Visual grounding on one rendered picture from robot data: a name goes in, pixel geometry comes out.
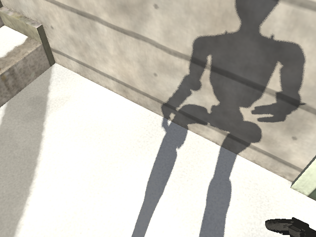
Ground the right robot hand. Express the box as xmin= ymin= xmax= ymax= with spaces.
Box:
xmin=265 ymin=217 xmax=316 ymax=237

